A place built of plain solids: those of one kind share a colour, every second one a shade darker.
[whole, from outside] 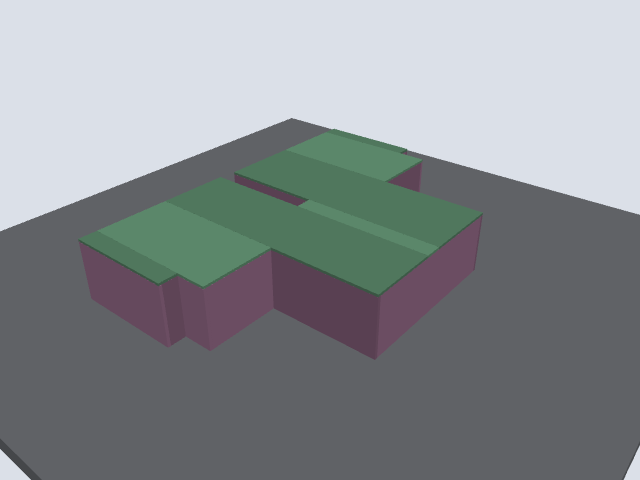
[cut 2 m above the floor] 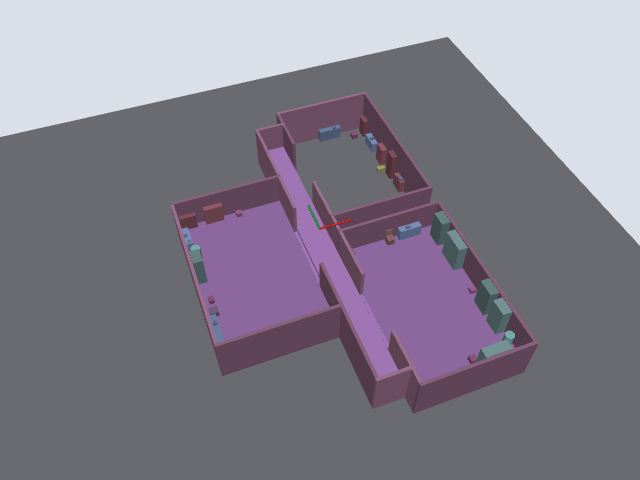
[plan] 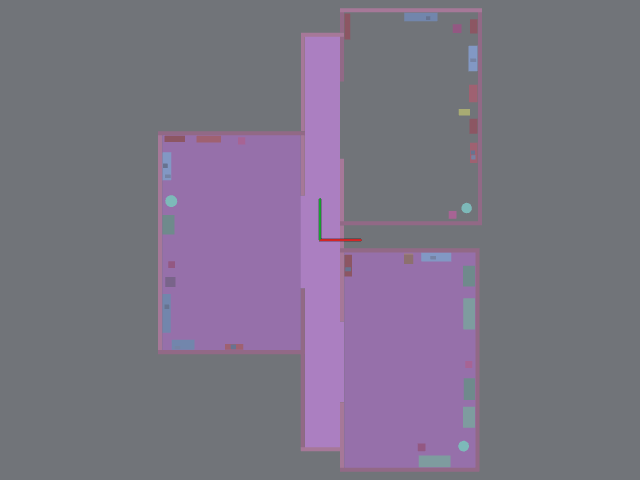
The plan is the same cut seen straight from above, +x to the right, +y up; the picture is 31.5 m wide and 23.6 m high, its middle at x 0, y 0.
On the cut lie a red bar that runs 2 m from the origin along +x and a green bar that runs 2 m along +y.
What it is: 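A storey of a split-level house; a hall and three lower rooms open beside it; the rooms' floors lie 1.16 m, 0.204 m and not at all below the hall's; a bare drop, one riser, a flush line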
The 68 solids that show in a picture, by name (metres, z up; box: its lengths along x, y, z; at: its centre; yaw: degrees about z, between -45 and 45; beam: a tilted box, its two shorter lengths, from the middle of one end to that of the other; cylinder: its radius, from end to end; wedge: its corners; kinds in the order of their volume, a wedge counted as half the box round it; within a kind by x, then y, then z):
{
 "floor_1": {"box": [6.82, 10.56, 1.01], "at": [-4.35, -0.13, 0.46]},
 "floor_2": {"box": [0.2, 4.56, 1.01], "at": [-0.84, -0.1, 0.46]},
 "floor_3": {"box": [1.73, 20.18, 1.21], "at": [0.12, -0.1, 0.56]},
 "floor_4": {"box": [0.2, 3.96, 1.21], "at": [1.09, -5.99, 0.56]},
 "floor_5": {"box": [6.46, 10.59, 1.21], "at": [4.42, -5.91, 0.56]},
 "wall_1": {"box": [0.2, 10.56, 3.94], "at": [-7.86, -0.13, 1.92]},
 "wall_2": {"box": [7.22, 0.2, 3.94], "at": [-4.35, -5.51, 1.92]},
 "wall_3": {"box": [7.22, 0.2, 3.94], "at": [-4.35, 5.25, 1.92]},
 "wall_4": {"box": [0.2, 4.57, 3.94], "at": [-0.84, -7.9, 1.92]},
 "wall_5": {"box": [0.2, 3.03, 3.94], "at": [-0.84, -3.9, 1.92]},
 "wall_6": {"box": [0.2, 2.97, 3.94], "at": [-0.84, 3.67, 1.92]},
 "wall_7": {"box": [0.2, 4.64, 3.94], "at": [-0.84, 7.67, 1.92]},
 "wall_8": {"box": [2.13, 0.2, 3.94], "at": [0.12, -10.29, 1.92]},
 "wall_9": {"box": [2.13, 0.2, 3.94], "at": [0.12, 10.1, 1.92]},
 "wall_10": {"box": [0.2, 0.81, 3.94], "at": [1.09, -10.79, 1.92]},
 "wall_11": {"box": [0.2, 2.21, 3.94], "at": [1.09, -9.08, 1.92]},
 "wall_12": {"box": [0.2, 3.4, 3.94], "at": [1.09, -2.31, 1.92]},
 "wall_13": {"box": [0.2, 1.13, 3.94], "at": [1.09, 0.15, 1.92]},
 "wall_14": {"box": [0.2, 3.08, 3.94], "at": [1.09, 2.46, 1.92]},
 "wall_15": {"box": [0.2, 2.2, 3.94], "at": [1.09, 8.9, 1.92]},
 "wall_16": {"box": [0.2, 1.0, 3.94], "at": [1.09, 10.7, 1.92]},
 "wall_17": {"box": [6.86, 0.2, 3.94], "at": [4.42, -11.3, 1.92]},
 "wall_18": {"box": [6.86, 0.2, 3.94], "at": [4.42, -0.51, 1.92]},
 "wall_19": {"box": [6.98, 0.2, 3.94], "at": [4.47, 0.82, 1.92]},
 "wall_20": {"box": [6.98, 0.2, 3.94], "at": [4.47, 11.3, 1.92]},
 "wall_21": {"box": [0.2, 10.59, 3.94], "at": [7.74, -5.91, 1.92]},
 "wall_22": {"box": [0.2, 10.28, 3.94], "at": [7.86, 6.06, 1.92]},
 "roof_1": {"box": [9.15, 1.13, 0.16], "at": [-3.39, 0.15, 3.97]},
 "roof_2": {"box": [15.81, 5.2, 0.16], "at": [-0.06, -3.01, 3.97]},
 "roof_3": {"box": [15.93, 4.63, 0.16], "at": [0.0, 3.04, 3.97]},
 "roof_4": {"box": [8.79, 4.77, 0.16], "at": [3.45, -8.0, 3.97]},
 "roof_5": {"box": [8.91, 4.84, 0.16], "at": [3.51, 7.77, 3.97]},
 "roof_6": {"box": [6.86, 1.01, 0.16], "at": [4.42, -10.89, 3.97]},
 "roof_7": {"box": [6.98, 1.2, 0.16], "at": [4.47, 10.8, 3.97]},
 "wardrobe_1": {"box": [0.59, 0.96, 2.07], "at": [-7.45, 0.75, 2.0]},
 "wardrobe_2": {"box": [1.57, 0.58, 2.01], "at": [5.64, -10.89, 2.17]},
 "wardrobe_3": {"box": [0.59, 1.04, 2.12], "at": [7.33, -8.72, 2.22]},
 "wardrobe_4": {"box": [0.59, 1.53, 1.96], "at": [7.33, -3.63, 2.14]},
 "wardrobe_5": {"box": [0.59, 1.03, 2.14], "at": [7.33, -1.78, 2.23]},
 "wardrobe_6": {"box": [0.56, 1.08, 2.19], "at": [7.34, -7.33, 2.26]},
 "case_1": {"box": [1.02, 0.32, 1.08], "at": [-7.14, 4.97, 1.5]},
 "case_2": {"box": [1.2, 0.34, 1.32], "at": [-5.47, 4.96, 1.62]},
 "case_3": {"box": [0.9, 0.28, 1.19], "at": [-4.22, -5.25, 1.56]},
 "case_4": {"box": [0.29, 1.28, 1.78], "at": [1.35, 10.49, 0.84]},
 "case_5": {"box": [0.36, 1.06, 1.03], "at": [1.39, -1.26, 1.68]},
 "case_6": {"box": [0.42, 0.86, 1.43], "at": [7.54, 7.2, 0.67]},
 "case_7": {"box": [0.4, 0.75, 2.1], "at": [7.55, 5.59, 1.0]},
 "case_8": {"box": [0.37, 1.0, 1.0], "at": [7.56, 4.28, 0.45]},
 "case_9": {"box": [0.37, 0.7, 1.45], "at": [7.56, 10.51, 0.68]},
 "sideboard_1": {"box": [0.4, 1.9, 0.8], "at": [-7.54, -3.61, 1.36]},
 "sideboard_2": {"box": [0.43, 1.38, 0.78], "at": [-7.53, 3.62, 1.35]},
 "sideboard_3": {"box": [1.13, 0.49, 0.9], "at": [-6.73, -5.15, 1.41]},
 "sideboard_4": {"box": [1.65, 0.42, 0.93], "at": [4.96, 10.97, 0.41]},
 "sideboard_5": {"box": [1.48, 0.43, 0.82], "at": [5.72, -0.84, 1.58]},
 "sideboard_6": {"box": [0.45, 1.26, 0.82], "at": [7.52, 8.93, 0.36]},
 "bush_1": {"cylinder": 0.29, "from": [-7.31, 1.91, 1.36], "to": [-7.31, 1.91, 2.35]},
 "bush_2": {"cylinder": 0.26, "from": [7.06, -10.14, 1.68], "to": [7.06, -10.14, 2.53]},
 "bush_3": {"cylinder": 0.26, "from": [7.21, 1.57, 0.41], "to": [7.21, 1.57, 1.55]},
 "basket_1": {"box": [0.34, 0.34, 0.34], "at": [-7.29, -1.21, 1.13]},
 "basket_2": {"box": [0.36, 0.36, 0.31], "at": [-3.86, 4.87, 1.11]},
 "basket_3": {"box": [0.38, 0.38, 0.3], "at": [5.0, -10.2, 1.31]},
 "basket_4": {"box": [0.39, 0.39, 0.4], "at": [6.52, 1.24, 0.15]},
 "basket_5": {"box": [0.43, 0.43, 0.39], "at": [6.74, 10.39, 0.14]},
 "basket_6": {"box": [0.35, 0.35, 0.27], "at": [7.32, -6.12, 1.3]},
 "chair_1": {"box": [0.46, 0.45, 0.43], "at": [4.36, -0.95, 1.38]},
 "chair_2": {"box": [0.46, 0.06, 0.9], "at": [4.36, -0.7, 1.61]},
 "pouf_1": {"box": [0.5, 0.5, 0.37], "at": [-7.36, -2.06, 1.14]},
 "toybox_1": {"box": [0.56, 0.33, 0.37], "at": [7.1, 6.28, 0.13]}
}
